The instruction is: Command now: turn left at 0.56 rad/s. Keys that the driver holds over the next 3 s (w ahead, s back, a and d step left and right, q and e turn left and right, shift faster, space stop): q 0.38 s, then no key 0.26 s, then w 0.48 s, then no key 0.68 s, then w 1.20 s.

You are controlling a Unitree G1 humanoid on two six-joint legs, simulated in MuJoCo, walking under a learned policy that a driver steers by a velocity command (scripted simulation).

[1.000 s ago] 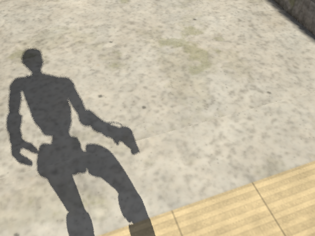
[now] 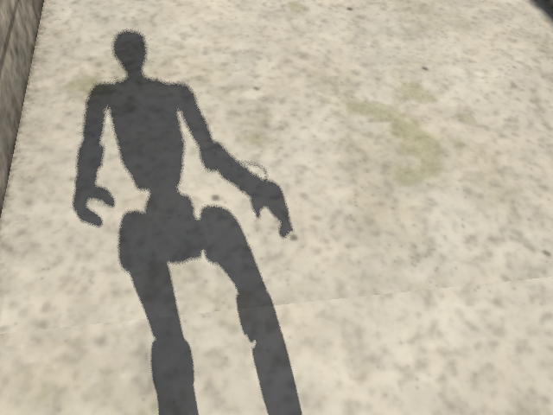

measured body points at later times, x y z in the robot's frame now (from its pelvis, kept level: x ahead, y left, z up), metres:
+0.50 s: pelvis +0.01 -0.04 +0.00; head +0.06 -0.05 +0.45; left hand +0.06 +0.27 -0.10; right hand +0.24 -0.28 -0.11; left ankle -0.04 +0.10 -0.67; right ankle +0.04 -0.16 -0.74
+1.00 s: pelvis +0.07 +0.00 +0.00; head +0.08 +0.00 +0.45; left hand +0.13 +0.31 -0.10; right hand +0.22 -0.25 -0.11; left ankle -0.03 +0.10 -0.74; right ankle +0.18 -0.10 -0.72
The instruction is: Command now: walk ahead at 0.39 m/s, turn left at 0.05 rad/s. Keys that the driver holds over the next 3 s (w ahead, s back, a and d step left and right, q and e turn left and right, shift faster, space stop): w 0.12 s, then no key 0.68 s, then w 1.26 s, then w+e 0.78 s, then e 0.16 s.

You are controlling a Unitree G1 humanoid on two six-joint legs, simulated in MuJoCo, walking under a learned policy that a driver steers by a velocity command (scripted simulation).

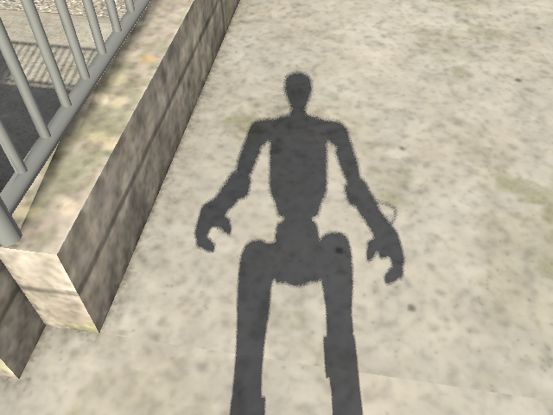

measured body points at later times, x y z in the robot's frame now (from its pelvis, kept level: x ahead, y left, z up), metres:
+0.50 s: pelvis +0.18 -0.03 -0.01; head +0.21 -0.04 +0.44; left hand +0.23 +0.25 -0.14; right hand +0.38 -0.28 -0.10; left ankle +0.30 +0.08 -0.74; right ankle +0.08 -0.12 -0.74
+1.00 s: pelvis +0.28 -0.04 -0.01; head +0.28 -0.04 +0.44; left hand +0.31 +0.23 -0.15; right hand +0.39 -0.31 -0.13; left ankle +0.29 +0.06 -0.73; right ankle +0.22 -0.17 -0.74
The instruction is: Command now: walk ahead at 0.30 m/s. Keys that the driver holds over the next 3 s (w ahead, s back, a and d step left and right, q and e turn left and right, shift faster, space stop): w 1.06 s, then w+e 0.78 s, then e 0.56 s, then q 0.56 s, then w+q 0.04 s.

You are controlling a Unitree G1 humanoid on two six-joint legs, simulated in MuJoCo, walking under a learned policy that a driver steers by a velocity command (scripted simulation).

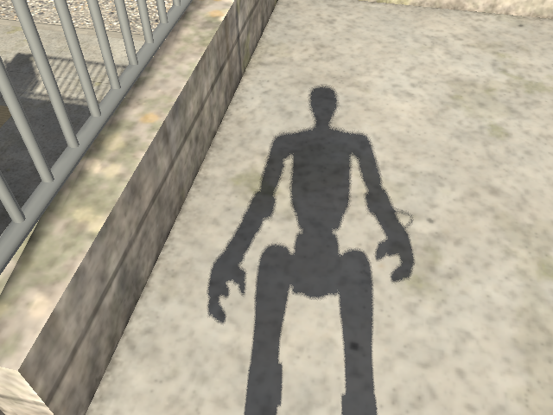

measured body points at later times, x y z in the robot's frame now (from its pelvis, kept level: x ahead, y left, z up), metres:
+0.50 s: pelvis +0.23 -0.04 -0.02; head +0.26 -0.05 +0.43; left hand +0.47 +0.20 -0.09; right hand +0.18 -0.32 -0.15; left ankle +0.03 +0.10 -0.72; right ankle +0.36 -0.14 -0.74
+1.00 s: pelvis +0.50 -0.04 +0.00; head +0.53 -0.03 +0.45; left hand +0.47 +0.24 -0.14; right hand +0.73 -0.26 -0.09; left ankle +0.67 +0.09 -0.72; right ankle +0.36 -0.14 -0.73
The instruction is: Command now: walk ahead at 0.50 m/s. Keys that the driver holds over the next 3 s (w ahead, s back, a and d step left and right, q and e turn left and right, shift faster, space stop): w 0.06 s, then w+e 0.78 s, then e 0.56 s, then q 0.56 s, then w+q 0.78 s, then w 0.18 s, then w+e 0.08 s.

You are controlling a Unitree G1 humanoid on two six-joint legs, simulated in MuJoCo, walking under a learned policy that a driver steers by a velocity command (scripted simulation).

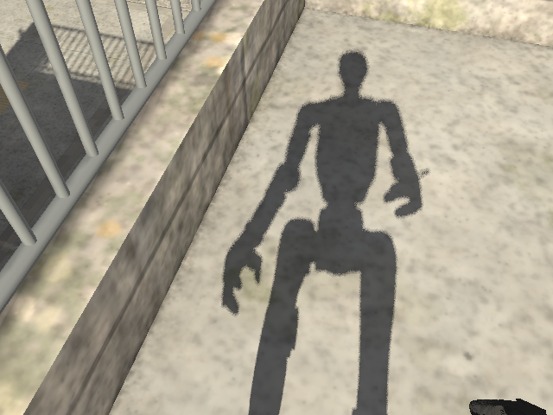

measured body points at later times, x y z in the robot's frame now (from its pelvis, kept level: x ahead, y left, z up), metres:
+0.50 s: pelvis +0.29 +0.00 +0.00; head +0.31 -0.02 +0.45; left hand +0.51 +0.21 -0.10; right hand +0.26 -0.29 -0.13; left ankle +0.17 +0.12 -0.73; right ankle +0.44 -0.16 -0.70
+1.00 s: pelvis +0.57 -0.10 +0.00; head +0.60 -0.13 +0.45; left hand +0.75 +0.15 -0.10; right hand +0.66 -0.42 -0.08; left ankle +0.79 -0.06 -0.71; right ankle +0.44 -0.14 -0.73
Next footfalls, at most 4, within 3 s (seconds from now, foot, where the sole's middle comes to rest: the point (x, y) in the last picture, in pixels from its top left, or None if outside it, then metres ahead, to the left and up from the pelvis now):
0.04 left None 0.20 0.12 -0.77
0.58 right None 0.48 -0.15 -0.77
1.04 left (348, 287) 0.81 -0.09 -0.77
1.48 right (422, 360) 0.62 -0.28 -0.77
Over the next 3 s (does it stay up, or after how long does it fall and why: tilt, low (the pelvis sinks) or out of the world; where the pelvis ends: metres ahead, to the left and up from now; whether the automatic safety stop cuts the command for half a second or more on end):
stays up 1.04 -0.24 -0.01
